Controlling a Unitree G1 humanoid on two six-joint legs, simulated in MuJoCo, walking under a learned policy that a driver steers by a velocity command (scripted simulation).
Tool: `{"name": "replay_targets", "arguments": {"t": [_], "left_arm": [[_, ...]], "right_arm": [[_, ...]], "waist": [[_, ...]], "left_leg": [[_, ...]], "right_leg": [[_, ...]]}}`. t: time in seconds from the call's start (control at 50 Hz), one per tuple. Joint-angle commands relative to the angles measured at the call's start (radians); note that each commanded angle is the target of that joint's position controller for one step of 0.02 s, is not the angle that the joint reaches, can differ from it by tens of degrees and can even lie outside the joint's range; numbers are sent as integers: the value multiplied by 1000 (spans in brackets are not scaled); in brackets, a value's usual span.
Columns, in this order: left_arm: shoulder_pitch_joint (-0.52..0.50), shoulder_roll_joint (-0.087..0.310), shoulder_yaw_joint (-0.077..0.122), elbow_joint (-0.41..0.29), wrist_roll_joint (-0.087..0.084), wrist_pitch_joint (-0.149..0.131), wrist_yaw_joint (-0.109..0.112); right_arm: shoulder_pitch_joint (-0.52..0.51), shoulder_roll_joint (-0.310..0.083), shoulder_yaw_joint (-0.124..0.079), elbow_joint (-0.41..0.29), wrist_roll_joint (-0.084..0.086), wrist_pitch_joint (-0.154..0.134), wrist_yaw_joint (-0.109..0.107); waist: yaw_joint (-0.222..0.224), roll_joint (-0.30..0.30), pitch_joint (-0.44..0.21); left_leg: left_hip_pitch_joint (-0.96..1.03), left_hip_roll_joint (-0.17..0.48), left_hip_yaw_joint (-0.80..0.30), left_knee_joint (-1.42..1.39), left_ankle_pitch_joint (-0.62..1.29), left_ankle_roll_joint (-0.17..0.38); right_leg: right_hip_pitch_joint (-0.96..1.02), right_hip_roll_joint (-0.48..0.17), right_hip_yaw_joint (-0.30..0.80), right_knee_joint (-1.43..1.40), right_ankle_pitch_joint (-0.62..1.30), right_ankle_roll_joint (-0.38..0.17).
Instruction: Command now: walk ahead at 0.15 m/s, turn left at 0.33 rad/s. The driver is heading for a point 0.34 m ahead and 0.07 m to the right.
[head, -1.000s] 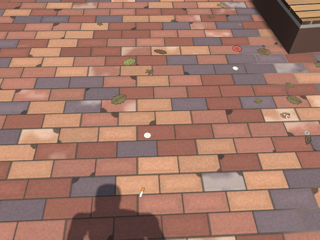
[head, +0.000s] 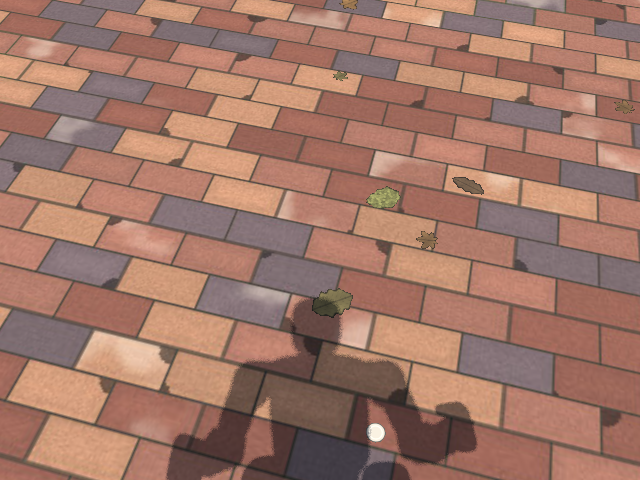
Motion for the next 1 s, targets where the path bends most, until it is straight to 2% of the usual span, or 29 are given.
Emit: {"name": "replay_targets", "arguments": {"t": [0.02, 0.06, 0.12, 0.18, 0.22, 0.26, 0.32, 0.36, 0.38, 0.4, 0.42, 0.44, 0.46, 0.48, 0.5, 0.52, 0.54, 0.62, 0.7, 0.74, 0.78, 0.8, 0.82, 0.84, 0.86, 0.88, 0.9, 0.94, 1.0], "left_arm": [[78, 127, 34, -43, 3, 23, 13], [119, 84, 27, -28, 3, 44, 19], [110, 49, 14, -12, 6, 52, 19], [42, 86, 20, -25, -5, 63, 13], [-4, 113, 28, -49, -10, 70, 12], [-28, 118, 32, -68, -10, 73, 10], [-18, 98, 32, -77, -9, 70, 1], [31, 80, 32, -64, -10, 67, -10], [64, 77, 33, -54, -9, 65, -17], [75, 110, 41, -57, 0, 65, -21], [86, 214, 65, -69, 11, 66, -12], [95, 272, 79, -79, 12, 68, -8], [142, 231, 70, -85, 33, 56, -10], [106, 211, 68, -92, 30, 44, -7], [50, 201, 70, -109, 13, 42, -2], [20, 183, 65, -121, -6, 45, 3], [12, 172, 61, -126, -12, 52, 9], [32, 184, 69, -135, -8, 75, 22], [11, 186, 65, -146, 3, 88, 18], [-6, 156, 49, -143, 10, 90, 13], [-30, 99, 21, -129, 9, 87, 10], [8, 74, 9, -107, 17, 79, 5], [52, 62, 1, -95, 41, 67, 1], [125, 67, 4, -75, 52, 56, -6], [97, 78, 3, -79, 45, 55, -3], [40, 117, 11, -74, 36, 57, 0], [4, 131, 17, -71, 27, 62, 4], [-5, 118, 15, -67, 22, 75, 9], [1, 92, 12, -37, 19, 72, 8]], "right_arm": [[30, -83, -14, -68, -10, -2, -15], [23, -77, -6, -51, -29, -12, -13], [2, -62, 5, -22, -40, -14, -25], [-9, -100, 1, -8, -45, -3, -37], [-4, -122, -5, -2, -38, 10, -47], [14, -131, -9, 4, -26, 24, -58], [16, -129, -12, 1, -13, 42, -74], [-8, -133, -16, -6, -1, 54, -80], [-12, -136, -19, -6, 10, 62, -83], [13, -127, -21, 0, 18, 64, -83], [12, -86, -14, -27, -6, 57, -79], [-77, -61, -9, -69, -28, 46, -77], [-117, -81, -14, -79, -25, 38, -72], [-95, -93, -22, -64, -4, 38, -67], [-69, -91, -26, -43, 1, 43, -71], [-64, -102, -30, -37, -4, 48, -75], [-70, -98, -31, -42, -6, 48, -77], [-77, -67, -20, -45, 5, 39, -71], [-71, -79, -17, -37, 10, 38, -56], [-45, -87, -16, -23, 12, 37, -47], [-4, -59, -7, 0, 5, 30, -34], [-3, -56, -3, 7, -5, 27, -28], [-5, -114, -11, -1, -21, 24, -32], [-32, -150, -8, -10, -32, 24, -35], [-64, -110, 3, -3, -30, 21, -28], [-72, -98, 3, 1, -21, 15, -21], [-52, -105, 3, 13, -19, 9, -20], [-21, -114, 5, 36, -14, -4, -21], [2, -92, 15, 63, -9, -3, -31]], "waist": [[16, 8, -236], [38, 49, -229], [42, 86, -243], [12, 105, -211], [-9, 106, -165], [-25, 105, -136], [-21, 101, -138], [13, 102, -162], [36, 104, -168], [38, 67, -162], [1, -137, -178], [27, -302, -135], [72, -213, -193], [42, -141, -190], [18, -96, -180], [9, -88, -171], [2, -94, -174], [11, -119, -189], [28, -161, -188], [28, -168, -183], [-7, -146, -167], [-6, -115, -153], [27, -21, -163], [96, 117, -159], [86, 161, -157], [56, 131, -118], [30, 107, -110], [21, 105, -109], [9, 81, -113]], "left_leg": [[285, 314, -318, -189, 488, 218], [187, 289, -233, -214, 540, 214], [158, 255, -126, -234, 487, 175], [165, 267, -120, -282, 219, 156], [203, 296, -152, -296, 67, 159], [266, 333, -187, -288, 8, 164], [356, 367, -195, -233, 130, 160], [378, 355, -146, -162, 280, 133], [371, 334, -112, -117, 301, 101], [334, 286, -66, -41, 224, 37], [166, 177, 51, 175, 36, -52], [-113, 8, 76, 331, -439, -124], [-174, 13, -38, 513, -555, -126], [-203, 40, -76, 581, -492, -122], [-221, 56, -83, 585, -426, -128], [-221, 71, -89, 564, -380, -137], [-187, 70, -85, 552, -344, -147], [-123, 53, -68, 359, -253, -169], [35, 59, -49, 214, -227, -169], [99, 74, -35, 143, -218, -157], [245, 84, -16, -75, -57, -128], [323, 93, -37, -186, 76, -112], [416, 200, -167, -173, 291, -80], [407, 292, -249, -124, 452, 2], [288, 311, -274, -155, 284, 69], [261, 243, -236, -158, 140, 41], [266, 206, -202, -154, 84, 10], [270, 185, -183, -147, 69, -14], [302, 167, -163, -130, 81, -21]], "right_leg": [[-134, -86, 64, -29, 64, -4], [-47, -88, 45, -132, 102, 3], [40, -100, 40, -357, 220, 12], [60, -90, 25, -462, 293, 11], [5, -84, 23, -481, 243, 6], [-51, -79, 18, -484, 174, 0], [-63, -62, -7, -527, 121, -12], [18, -29, -51, -651, 186, -29], [81, -12, -67, -767, 291, -49], [142, -34, -5, -874, 445, -87], [263, -206, 237, -899, 750, -167], [360, -357, 454, -917, 1038, -339], [395, -369, 475, -924, 1009, -397], [406, -315, 397, -906, 973, -350], [400, -265, 336, -891, 941, -296], [387, -248, 313, -893, 922, -272], [363, -229, 298, -893, 929, -265], [373, -188, 280, -886, 882, -257], [291, -186, 286, -880, 827, -259], [271, -189, 281, -868, 778, -252], [214, -159, 251, -846, 642, -212], [185, -124, 232, -851, 522, -168], [129, -60, 192, -791, 370, -111], [107, 15, 131, -760, 151, -63], [190, -12, 112, -804, 192, -30], [211, -8, 103, -812, 265, -20], [202, 0, 98, -802, 310, -24], [215, -6, 111, -817, 366, -34], [216, -4, 108, -833, 387, -33]]}}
